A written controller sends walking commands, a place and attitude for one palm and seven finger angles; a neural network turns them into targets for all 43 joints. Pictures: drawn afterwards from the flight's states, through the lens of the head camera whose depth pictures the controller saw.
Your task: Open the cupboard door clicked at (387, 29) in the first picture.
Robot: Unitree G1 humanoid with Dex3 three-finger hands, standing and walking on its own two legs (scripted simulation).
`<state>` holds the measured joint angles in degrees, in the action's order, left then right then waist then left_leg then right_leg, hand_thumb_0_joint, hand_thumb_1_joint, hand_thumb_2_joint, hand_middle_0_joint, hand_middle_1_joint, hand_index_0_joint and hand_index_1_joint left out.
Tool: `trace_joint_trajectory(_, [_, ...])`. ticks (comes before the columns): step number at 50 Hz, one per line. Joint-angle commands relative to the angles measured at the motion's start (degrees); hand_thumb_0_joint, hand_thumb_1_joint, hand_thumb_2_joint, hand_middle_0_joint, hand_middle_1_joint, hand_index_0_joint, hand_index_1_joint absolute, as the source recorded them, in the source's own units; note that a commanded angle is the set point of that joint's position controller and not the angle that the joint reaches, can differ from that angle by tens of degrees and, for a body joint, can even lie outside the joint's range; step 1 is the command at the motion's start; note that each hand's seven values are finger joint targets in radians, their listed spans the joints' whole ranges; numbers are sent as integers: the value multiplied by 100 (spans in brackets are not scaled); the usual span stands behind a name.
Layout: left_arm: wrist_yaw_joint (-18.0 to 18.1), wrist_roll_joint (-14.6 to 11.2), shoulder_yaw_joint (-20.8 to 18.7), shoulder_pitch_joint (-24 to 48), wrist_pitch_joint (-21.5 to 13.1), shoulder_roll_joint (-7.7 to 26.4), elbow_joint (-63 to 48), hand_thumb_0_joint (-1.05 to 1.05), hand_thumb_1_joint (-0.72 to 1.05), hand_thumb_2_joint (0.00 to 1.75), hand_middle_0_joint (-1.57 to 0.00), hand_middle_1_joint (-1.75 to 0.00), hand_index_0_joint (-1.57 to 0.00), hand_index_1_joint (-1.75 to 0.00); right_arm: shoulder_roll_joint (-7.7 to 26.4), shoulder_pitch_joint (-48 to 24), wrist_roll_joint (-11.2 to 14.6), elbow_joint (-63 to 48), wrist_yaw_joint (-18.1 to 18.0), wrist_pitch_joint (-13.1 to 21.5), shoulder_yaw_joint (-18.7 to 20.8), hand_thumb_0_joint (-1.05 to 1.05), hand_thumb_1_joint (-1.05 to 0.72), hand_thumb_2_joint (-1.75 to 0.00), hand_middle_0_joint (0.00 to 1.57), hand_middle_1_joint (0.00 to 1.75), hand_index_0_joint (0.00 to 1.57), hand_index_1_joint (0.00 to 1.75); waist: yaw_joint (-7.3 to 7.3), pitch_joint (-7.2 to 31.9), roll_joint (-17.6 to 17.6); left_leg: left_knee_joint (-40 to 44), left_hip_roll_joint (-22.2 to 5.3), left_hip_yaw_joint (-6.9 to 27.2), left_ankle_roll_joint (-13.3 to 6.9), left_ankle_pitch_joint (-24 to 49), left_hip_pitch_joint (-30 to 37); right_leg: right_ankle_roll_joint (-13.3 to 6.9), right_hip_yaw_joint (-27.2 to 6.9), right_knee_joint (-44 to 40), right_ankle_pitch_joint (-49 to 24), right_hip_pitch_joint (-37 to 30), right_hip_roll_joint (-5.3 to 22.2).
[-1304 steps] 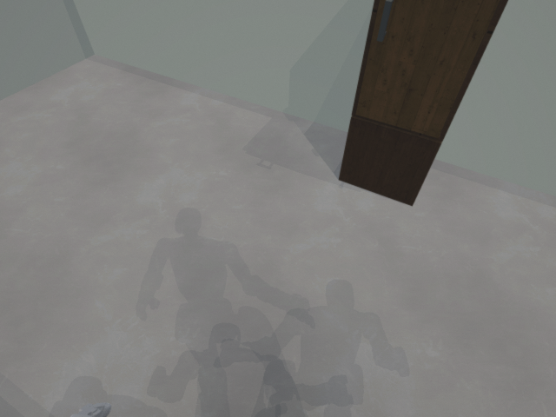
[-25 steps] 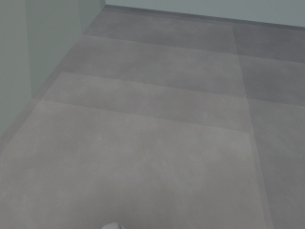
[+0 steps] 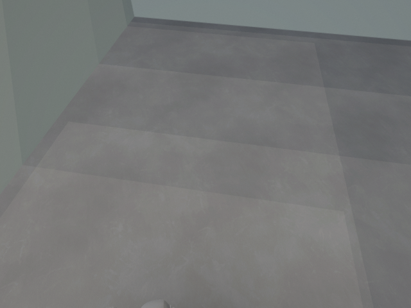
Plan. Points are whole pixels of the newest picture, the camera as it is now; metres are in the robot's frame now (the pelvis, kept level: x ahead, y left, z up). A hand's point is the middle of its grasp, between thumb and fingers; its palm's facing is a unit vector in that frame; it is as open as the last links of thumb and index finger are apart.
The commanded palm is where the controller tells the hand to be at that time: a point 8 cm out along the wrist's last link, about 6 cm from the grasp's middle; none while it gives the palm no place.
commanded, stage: turn to face it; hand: left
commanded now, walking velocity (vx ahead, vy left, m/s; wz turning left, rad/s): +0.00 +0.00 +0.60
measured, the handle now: out of the picture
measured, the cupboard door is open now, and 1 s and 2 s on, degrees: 43 43 43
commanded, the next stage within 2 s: none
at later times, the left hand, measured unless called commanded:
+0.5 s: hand (126, 300) +0.16 +0.18 -0.16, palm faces +0.30 -0.92 -0.26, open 7.3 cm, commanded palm none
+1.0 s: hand out of the picture +0.14 +0.17 -0.16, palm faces +0.57 -0.77 -0.30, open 7.4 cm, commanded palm none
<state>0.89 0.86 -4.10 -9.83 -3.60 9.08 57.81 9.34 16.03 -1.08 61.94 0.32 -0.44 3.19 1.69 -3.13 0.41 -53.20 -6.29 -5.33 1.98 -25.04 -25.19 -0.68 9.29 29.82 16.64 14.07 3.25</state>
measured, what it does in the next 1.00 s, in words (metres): walks ahead, turning left: left foot, then right foot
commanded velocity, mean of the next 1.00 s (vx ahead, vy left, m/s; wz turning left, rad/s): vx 0.00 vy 0.00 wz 0.60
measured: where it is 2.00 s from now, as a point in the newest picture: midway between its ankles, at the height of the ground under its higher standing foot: (215, 297)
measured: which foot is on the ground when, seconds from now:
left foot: up 0.00-0.08, down 0.10-0.36, up 0.38-0.62, down 0.64-0.90, up 0.92-1.00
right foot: down 0.00-0.10, up 0.12-0.34, down 0.36-0.62, up 0.64-0.88, down 0.90-1.00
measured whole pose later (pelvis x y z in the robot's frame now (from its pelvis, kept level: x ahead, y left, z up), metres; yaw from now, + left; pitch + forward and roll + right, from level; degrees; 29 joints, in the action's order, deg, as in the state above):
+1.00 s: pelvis +0.19 -0.06 -0.01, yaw +36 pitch +1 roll +0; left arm 0.9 1.3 -3.2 -10.5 1.5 13.1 48.7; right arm 14.6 8.2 -1.1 51.5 1.4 -5.1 5.0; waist 0.5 -6.0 1.6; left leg -59.4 -0.4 1.2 2.0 -28.7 -28.1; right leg 1.8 5.1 36.8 18.6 18.5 5.7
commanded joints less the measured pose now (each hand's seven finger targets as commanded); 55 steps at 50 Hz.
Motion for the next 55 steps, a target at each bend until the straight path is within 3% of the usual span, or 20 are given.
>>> trace_joint_trajectory(1, [10, 20, -117, -502, -10, 843, 16, 0, 90, 90, -20, -30, -20, -30, -66, 234, -2, -332, 53, 146, -49, 0, -90, -90, 20, 30, 20, 30, -72, 310, -628, 1741, 211, -308, 19, 1225, 469, -453, -252, -774, -2824, -533, 1286])
trace_joint_trajectory(3, [6, -35, -106, -431, 67, 878, -71, 0, 90, 90, -20, -30, -20, -30, 273, 557, -31, -310, 53, 176, -12, 0, -90, -90, 20, 30, 20, 30, 98, 589, -237, 2466, 235, -274, -89, 2393, 1382, -135, 52, 151, -2657, -342, 1103])
trace_joint_trajectory(4, [-3, -49, -85, -525, 119, 715, -199, 0, 90, 90, -20, -30, -20, -30, 764, 899, -70, -320, 8, 210, 87, 0, -90, -90, 20, 30, 20, 30, 201, 978, 788, 2606, -519, 824, -520, 3766, 2114, 194, 228, 1190, -1492, 310, 678])
trace_joint_trajectory(5, [13, -105, -12, -510, 172, 530, -367, 0, 90, 90, -20, -30, -20, -30, 1298, 1179, -92, -372, -59, 191, 201, 0, -90, -90, 20, 30, 20, 30, 350, 1118, 2005, 2990, -1741, 2440, -1353, 5152, 2552, 454, 172, 2600, 1897, 1278, 39])
trace_joint_trajectory(7, [30, -23, -17, 268, 257, 613, -666, 0, 90, 90, -20, -30, -20, -30, 1320, 1040, -113, -440, -195, 160, 188, 0, -90, -90, 20, 30, 20, 30, 367, 794, 1227, 2959, -1809, 2855, -1604, 5248, 2296, 441, -753, 3713, 2068, 2055, 86])
trace_joint_trajectory(11, [-25, -62, -27, 220, 368, 593, -635, 0, 90, 90, -20, -30, -20, -30, 1284, 159, -79, -763, -232, 135, 175, 0, -90, -90, 20, 30, 20, 30, 36, 848, 951, 2825, -1113, 1710, -1131, 5050, 1851, 532, -786, 2628, 1354, 1410, 87])
trace_joint_trajectory(16, [-16, -18, -119, -611, 376, 819, -556, 0, 90, 90, -20, -30, -20, -30, 1366, -652, -21, -1127, -137, -65, 293, 0, -90, -90, 20, 30, 20, 30, -380, 761, 438, 2573, -383, 1497, -585, 2150, 349, 427, -501, -148, -220, -620, -140])
trace_joint_trajectory(18, [55, 95, -293, -701, 339, 1736, -676, 0, 90, 90, -20, -30, -20, -30, 754, -810, 21, -1433, -21, -108, 218, 0, -90, -90, 20, 30, 20, 30, -530, 420, -2057, 295, 789, 228, 93, -811, -971, -520, -2832, -1716, -300, -888, 2304])
trace_joint_trajectory(21, [105, 62, -187, -205, 328, 1308, -896, 0, 90, 90, -20, -30, -20, -30, 770, -919, 3, -1384, 31, -193, 256, 0, -90, -90, 20, 30, 20, 30, -258, 240, -1471, -1524, 272, 489, 94, -535, -1083, -709, -1884, -1189, -1689, -492, 2010])
trace_joint_trajectory(24, [91, 73, -146, -452, 254, 1239, -802, 0, 90, 90, -20, -30, -20, -30, 564, -1142, 31, -1420, 93, -146, 115, 0, -90, -90, 20, 30, 20, 30, -334, 377, -1339, -12, 310, 70, 174, -404, -832, -507, -770, -451, -4406, -1311, 1610])
trace_joint_trajectory(28, [57, 41, -209, -581, 233, 1551, -768, 0, 90, 90, -20, -30, -20, -30, 625, -973, 39, -1432, 122, -102, 73, 0, -90, -90, 20, 30, 20, 30, -229, 672, -1106, 1744, 690, -416, 46, 564, 225, -269, -314, 325, -5095, -1420, 1564])
trace_joint_trajectory(30, [18, -30, -199, -347, 255, 1518, -929, 0, 90, 90, -20, -30, -20, -30, 1074, -242, -27, -1314, 104, -60, 187, 0, -90, -90, 20, 30, 20, 30, 209, 1112, -527, 2624, 365, -86, -226, 2525, 2017, 177, 28, 1560, -3908, -258, 1391])
trace_joint_trajectory(31, [-13, -68, -114, -295, 282, 1122, -1142, 0, 90, 90, -20, -30, -20, -30, 1702, 217, -66, -1299, 80, -18, 345, 0, -90, -90, 20, 30, 20, 30, 409, 1407, 1218, 2704, -1283, 2082, -1048, 4811, 3121, 606, 156, 2995, 30, 1391, 565])
trace_joint_trajectory(32, [24, -39, -47, -31, 349, 1032, -1369, 0, 90, 90, -20, -30, -20, -30, 2100, 575, -26, -1217, 39, -73, 411, 0, -90, -90, 20, 30, 20, 30, 536, 1518, 1455, 2825, -2026, 2786, -1720, 5652, 3063, 608, -479, 3906, 2267, 1872, 284])
trace_joint_trajectory(33, [56, -13, -50, 286, 420, 1067, -1479, 0, 90, 90, -20, -30, -20, -30, 2109, 469, -29, -1241, -38, -55, 425, 0, -90, -90, 20, 30, 20, 30, 525, 1249, 842, 2857, -1973, 2796, -1765, 4851, 2714, 610, -820, 4124, 2102, 2220, 325])
trace_joint_trajectory(36, [-8, -8, -94, 146, 522, 986, -1202, 0, 90, 90, -20, -30, -20, -30, 1680, -542, -52, -1472, -120, -37, 303, 0, -90, -90, 20, 30, 20, 30, 18, 595, 1171, 3034, -1019, 1888, -1143, 3481, 1517, 602, -916, 3531, 1178, 1736, 329])
trace_joint_trajectory(43, [-45, -3, -145, -754, 456, 1036, -993, 0, 90, 90, -20, -30, -20, -30, 1612, -1162, -26, -1629, -51, -175, 376, 0, -90, -90, 20, 30, 20, 30, -429, 610, 581, 2579, -244, 1721, -631, 1305, 56, 439, -486, 122, -52, -576, -164])
trace_joint_trajectory(45, [49, 120, -288, -805, 365, 1901, -1101, 0, 90, 90, -20, -30, -20, -30, 907, -1072, 41, -1835, 35, -186, 279, 0, -90, -90, 20, 30, 20, 30, -545, 470, -2136, 15, 1013, 450, 49, -892, -1042, -487, -3133, -1749, 269, -800, 2252])
trace_joint_trajectory(48, [95, 88, -180, -97, 370, 1506, -1319, 0, 90, 90, -20, -30, -20, -30, 961, -983, -1, -1661, 93, -271, 299, 0, -90, -90, 20, 30, 20, 30, -176, 286, -1700, -1699, 399, 628, 18, -541, -728, -692, -2064, -1327, -405, 71, 1919])
trace_joint_trajectory(55, [45, 34, -227, -625, 301, 1626, -981, 0, 90, 90, -20, -30, -20, -30, 673, -909, 59, -1554, 137, -110, 99, 0, -90, -90, 20, 30, 20, 30, -291, 890, -1060, 2093, 708, -217, 58, 548, 544, -226, -552, 331, -3935, -1216, 1567])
